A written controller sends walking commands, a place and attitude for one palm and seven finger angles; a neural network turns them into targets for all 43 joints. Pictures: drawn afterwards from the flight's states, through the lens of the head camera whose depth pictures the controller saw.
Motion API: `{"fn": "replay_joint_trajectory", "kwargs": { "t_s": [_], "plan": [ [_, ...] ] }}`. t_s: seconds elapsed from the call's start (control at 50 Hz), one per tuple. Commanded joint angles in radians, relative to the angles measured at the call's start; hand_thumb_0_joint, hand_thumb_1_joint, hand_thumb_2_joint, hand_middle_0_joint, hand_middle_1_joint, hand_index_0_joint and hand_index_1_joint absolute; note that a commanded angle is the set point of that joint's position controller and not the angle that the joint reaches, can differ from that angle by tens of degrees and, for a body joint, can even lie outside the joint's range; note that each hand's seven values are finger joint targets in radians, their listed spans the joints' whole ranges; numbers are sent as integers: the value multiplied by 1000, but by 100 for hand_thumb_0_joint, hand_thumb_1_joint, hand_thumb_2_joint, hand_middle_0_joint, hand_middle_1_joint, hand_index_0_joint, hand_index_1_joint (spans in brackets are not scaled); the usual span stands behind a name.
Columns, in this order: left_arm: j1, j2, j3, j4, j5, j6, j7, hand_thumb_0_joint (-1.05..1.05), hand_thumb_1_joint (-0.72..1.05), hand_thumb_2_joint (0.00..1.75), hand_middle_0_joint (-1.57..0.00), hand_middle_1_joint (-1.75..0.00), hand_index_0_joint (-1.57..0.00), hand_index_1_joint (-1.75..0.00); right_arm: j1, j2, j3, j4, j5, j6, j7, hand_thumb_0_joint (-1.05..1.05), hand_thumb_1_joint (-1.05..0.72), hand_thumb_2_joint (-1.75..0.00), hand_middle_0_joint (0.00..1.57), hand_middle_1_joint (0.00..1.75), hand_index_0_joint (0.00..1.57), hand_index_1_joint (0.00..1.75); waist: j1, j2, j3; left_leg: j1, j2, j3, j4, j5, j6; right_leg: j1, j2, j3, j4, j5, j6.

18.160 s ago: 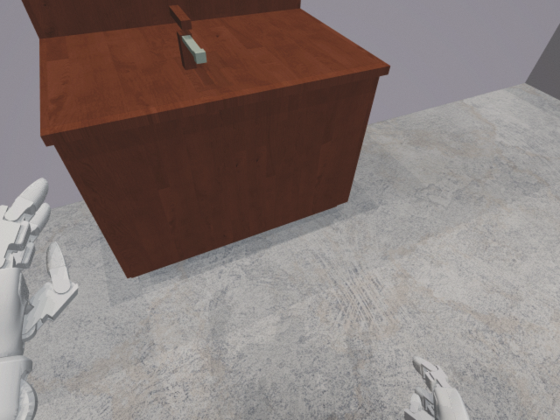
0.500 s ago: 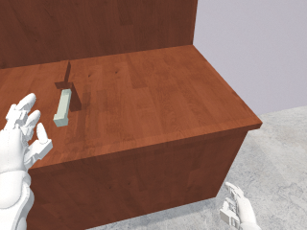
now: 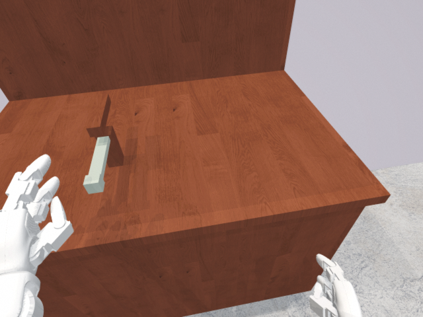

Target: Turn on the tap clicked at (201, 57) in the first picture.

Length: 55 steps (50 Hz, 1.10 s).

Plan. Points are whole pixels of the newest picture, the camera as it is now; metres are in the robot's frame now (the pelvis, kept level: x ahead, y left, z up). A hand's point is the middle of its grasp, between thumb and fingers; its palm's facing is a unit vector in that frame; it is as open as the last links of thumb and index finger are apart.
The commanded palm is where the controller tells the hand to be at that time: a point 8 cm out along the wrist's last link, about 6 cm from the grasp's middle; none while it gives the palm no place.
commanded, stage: turn the palm inward beside the body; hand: left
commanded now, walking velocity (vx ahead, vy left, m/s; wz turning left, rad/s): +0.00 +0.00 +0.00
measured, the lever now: (94, 183) +0.31 +0.28 +0.11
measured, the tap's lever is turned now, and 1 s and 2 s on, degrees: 0 0 0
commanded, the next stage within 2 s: reach beside the lever's end, fingers flat in 0.94 s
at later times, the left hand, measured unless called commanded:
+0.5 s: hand (65, 256) +0.15 +0.22 +0.16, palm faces +0.46 -0.88 -0.14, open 7.4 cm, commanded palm +0.10 +0.26 +0.17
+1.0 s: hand (74, 247) +0.16 +0.21 +0.16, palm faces +0.48 -0.87 -0.15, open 7.4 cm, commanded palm +0.11 +0.26 +0.17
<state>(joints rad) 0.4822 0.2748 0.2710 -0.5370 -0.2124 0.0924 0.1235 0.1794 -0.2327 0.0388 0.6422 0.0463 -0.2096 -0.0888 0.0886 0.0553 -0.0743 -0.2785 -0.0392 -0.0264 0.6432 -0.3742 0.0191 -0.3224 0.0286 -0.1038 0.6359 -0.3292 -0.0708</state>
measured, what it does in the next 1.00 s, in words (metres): stands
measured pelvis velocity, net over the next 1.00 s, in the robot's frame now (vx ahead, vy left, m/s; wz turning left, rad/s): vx -0.02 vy -0.01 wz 0.02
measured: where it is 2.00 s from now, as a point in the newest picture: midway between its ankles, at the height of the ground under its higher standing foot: outside the picture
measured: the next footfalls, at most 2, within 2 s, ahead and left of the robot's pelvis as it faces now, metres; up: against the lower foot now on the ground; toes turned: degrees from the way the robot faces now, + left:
none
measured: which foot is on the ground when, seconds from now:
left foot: down 0.00-1.00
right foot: down 0.00-1.00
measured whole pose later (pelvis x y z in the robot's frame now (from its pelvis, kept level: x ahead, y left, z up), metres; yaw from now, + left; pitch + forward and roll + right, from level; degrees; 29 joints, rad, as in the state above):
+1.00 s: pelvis -0.02 -0.01 +0.00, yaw +1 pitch -2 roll +0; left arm 0.51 0.24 0.21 -0.59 -0.24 0.20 0.19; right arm 0.16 -0.24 0.05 0.67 0.05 -0.22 -0.10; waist 0.09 0.07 -0.05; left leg -0.26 -0.02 -0.05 0.63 -0.35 0.00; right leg -0.28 0.05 -0.13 0.60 -0.30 -0.09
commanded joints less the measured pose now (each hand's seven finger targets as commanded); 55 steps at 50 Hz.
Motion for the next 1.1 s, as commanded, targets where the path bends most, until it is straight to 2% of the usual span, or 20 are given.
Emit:
{"fn": "replay_joint_trajectory", "kwargs": {
  "t_s": [0.0,0.02,0.1,0.12,0.16,0.18,0.38,0.42,0.46,0.52,0.56,0.62,0.64,0.78,0.82,0.92,0.96,1.02,1.04,1.08],
  "plan": [
    [-75,126,73,-229,-1,-14,13,0,90,90,-20,-30,-20,-30,-119,-118,-42,-174,0,-49,-11,0,-90,-90,20,30,20,30,-2,-17,-102,32,50,-30,-83,431,-11,93,-54,35,-87,340,49],
    [-86,132,74,-242,8,-12,19,0,90,90,-20,-30,-20,-30,-141,-112,-32,-173,3,-48,-12,0,-90,-90,20,30,20,30,1,11,-83,38,48,-30,-88,417,-12,81,-50,38,-93,316,46],
    [-82,126,55,-265,10,-30,26,0,90,90,-20,-30,-20,-30,-127,-110,-33,-173,-4,-54,-11,0,-90,-90,20,30,20,30,-4,-36,-88,37,49,-38,-100,379,-13,82,-48,36,-104,274,48],
    [-92,146,76,-277,14,-33,33,0,90,90,-20,-30,-20,-30,-147,-107,-28,-171,1,-55,-13,0,-90,-90,20,30,20,30,4,-11,-76,32,46,-36,-103,349,-11,78,-47,43,-111,246,47],
    [-85,120,56,-258,12,-32,39,0,90,90,-20,-30,-20,-30,-141,-103,-27,-170,0,-55,-10,0,-90,-90,20,30,20,30,2,12,-61,23,46,-39,-114,314,-16,70,-47,39,-119,200,43],
    [-78,120,60,-244,6,-28,43,0,90,90,-20,-30,-20,-30,-144,-105,-25,-170,-1,-55,-12,0,-90,-90,20,30,20,30,2,-15,-47,13,46,-44,-119,292,-14,67,-47,37,-123,180,45],
    [-99,103,31,-254,-20,42,53,0,90,90,-20,-30,-20,-30,-203,-103,-17,-169,13,-53,-20,0,-90,-90,20,30,20,30,-2,-43,5,-30,38,-44,-136,80,14,63,-60,75,-199,-30,57],
    [-113,126,55,-266,-16,45,68,0,90,90,-20,-30,-20,-30,-215,-99,-15,-159,14,-58,-20,0,-90,-90,20,30,20,30,2,-9,23,-33,35,-43,-134,44,13,54,-64,88,-215,-75,57],
    [-109,111,42,-263,-17,48,80,0,90,90,-20,-30,-20,-30,-218,-97,-17,-160,12,-59,-16,0,-90,-90,20,30,20,30,2,-31,21,-47,34,-44,-127,36,14,59,-69,98,-221,-101,57],
    [-117,122,50,-272,-15,51,90,0,90,90,-20,-30,-20,-30,-225,-97,-17,-150,15,-63,-13,0,-90,-90,20,30,20,30,4,21,31,-48,31,-40,-121,3,12,49,-75,107,-232,-139,56],
    [-105,111,37,-268,-16,53,93,0,90,90,-20,-30,-20,-30,-223,-97,-18,-155,11,-66,-12,0,-90,-90,20,30,20,30,2,-12,30,-61,31,-40,-114,-1,13,55,-81,119,-239,-160,58],
    [-88,120,50,-258,-20,58,90,0,90,90,-20,-30,-20,-30,-227,-99,-21,-147,11,-66,-12,0,-90,-90,20,30,20,30,2,-36,27,-61,34,-37,-93,33,15,59,-87,140,-256,-155,61],
    [-92,93,23,-252,-25,60,84,0,90,90,-20,-30,-20,-30,-221,-96,-20,-147,12,-64,-12,0,-90,-90,20,30,20,30,-5,-68,25,-64,33,-37,-93,33,16,60,-88,141,-256,-161,66],
    [-88,105,39,-256,-31,66,82,0,90,90,-20,-30,-20,-30,-216,-100,-26,-148,8,-63,-13,0,-90,-90,20,30,20,30,-1,-38,9,-56,40,-39,-71,101,13,74,-102,161,-251,-87,67],
    [-93,122,49,-277,-17,57,88,0,90,90,-20,-30,-20,-30,-212,-100,-26,-145,9,-63,-11,0,-90,-90,20,30,20,30,4,-3,-4,-32,38,-37,-78,125,16,69,-89,132,-234,-45,62],
    [-70,113,49,-291,-15,28,83,0,90,90,-20,-30,-20,-30,-181,-103,-24,-150,5,-73,-11,0,-90,-90,20,30,20,30,3,-3,-42,-7,33,-38,-89,200,16,91,-70,92,-184,104,57],
    [-51,97,45,-267,-24,24,76,0,90,90,-20,-30,-20,-30,-163,-105,-26,-153,2,-74,-12,0,-90,-90,20,30,20,30,1,-47,-59,-14,32,-38,-90,231,17,107,-67,85,-165,171,61],
    [-42,101,56,-250,-25,26,62,0,90,90,-20,-30,-20,-30,-160,-107,-25,-148,7,-72,-14,0,-90,-90,20,30,20,30,4,-31,-52,2,31,-35,-94,268,14,114,-62,76,-158,228,56],
    [-38,71,30,-245,-29,28,54,0,90,90,-20,-30,-20,-30,-151,-105,-24,-154,6,-71,-14,0,-90,-90,20,30,20,30,-2,-49,-49,1,30,-37,-99,277,14,111,-60,67,-151,243,57],
    [-39,85,47,-215,-37,39,46,0,90,90,-20,-30,-20,-30,-150,-111,-27,-153,6,-65,-17,0,-90,-90,20,30,20,30,0,-63,-45,-8,30,-35,-98,272,16,118,-61,75,-159,246,60]
  ]
}}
